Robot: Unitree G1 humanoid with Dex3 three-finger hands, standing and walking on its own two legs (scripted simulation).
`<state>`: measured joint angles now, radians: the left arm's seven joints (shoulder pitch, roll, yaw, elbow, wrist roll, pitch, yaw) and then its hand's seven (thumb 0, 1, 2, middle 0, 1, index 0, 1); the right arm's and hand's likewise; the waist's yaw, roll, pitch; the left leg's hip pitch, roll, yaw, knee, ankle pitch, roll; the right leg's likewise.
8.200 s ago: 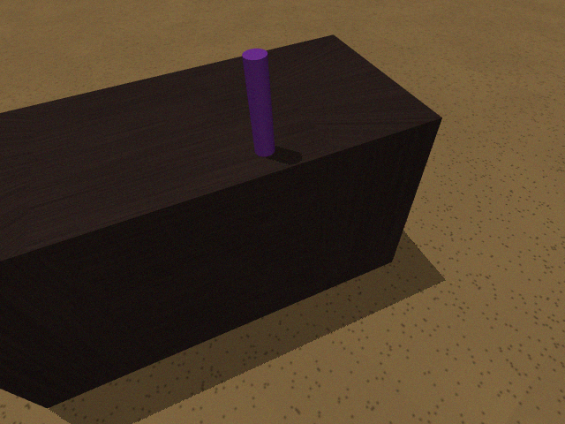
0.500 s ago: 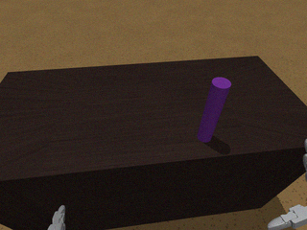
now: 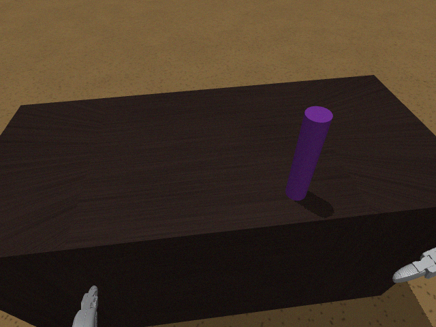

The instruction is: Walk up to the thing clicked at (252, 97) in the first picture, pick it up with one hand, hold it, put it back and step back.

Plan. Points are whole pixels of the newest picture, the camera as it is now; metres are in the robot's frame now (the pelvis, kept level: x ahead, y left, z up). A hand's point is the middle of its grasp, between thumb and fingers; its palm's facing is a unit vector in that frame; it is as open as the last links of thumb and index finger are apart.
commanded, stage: go down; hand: right
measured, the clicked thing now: (305, 159) +0.45 -0.18 +0.05
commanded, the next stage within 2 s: none
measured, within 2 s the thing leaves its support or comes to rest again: neither
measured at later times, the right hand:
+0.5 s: hand (420, 192) +0.31 -0.33 +0.09, palm faces +0.17 +0.99 -0.04, open 17.5 cm
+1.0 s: hand (422, 169) +0.35 -0.35 +0.10, palm faces +0.10 +1.00 +0.01, open 17.5 cm
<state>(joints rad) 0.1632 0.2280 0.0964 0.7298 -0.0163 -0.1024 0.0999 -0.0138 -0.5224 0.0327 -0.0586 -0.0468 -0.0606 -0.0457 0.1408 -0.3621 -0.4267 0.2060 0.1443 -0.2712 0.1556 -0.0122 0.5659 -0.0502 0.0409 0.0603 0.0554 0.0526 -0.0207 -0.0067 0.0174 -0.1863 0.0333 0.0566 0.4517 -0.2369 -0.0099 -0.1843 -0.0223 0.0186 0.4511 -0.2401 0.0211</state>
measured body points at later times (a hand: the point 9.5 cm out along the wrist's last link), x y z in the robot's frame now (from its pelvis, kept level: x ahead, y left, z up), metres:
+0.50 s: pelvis +0.00 -0.01 +0.00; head +0.02 -0.02 +0.45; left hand +0.16 +0.25 -0.08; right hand +0.29 -0.38 +0.10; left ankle +0.00 +0.12 -0.74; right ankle +0.00 -0.14 -0.74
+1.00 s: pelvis +0.00 -0.01 -0.01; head +0.04 -0.03 +0.44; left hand +0.14 +0.26 -0.09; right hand +0.34 -0.41 +0.10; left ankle +0.00 +0.12 -0.74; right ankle +0.00 -0.14 -0.74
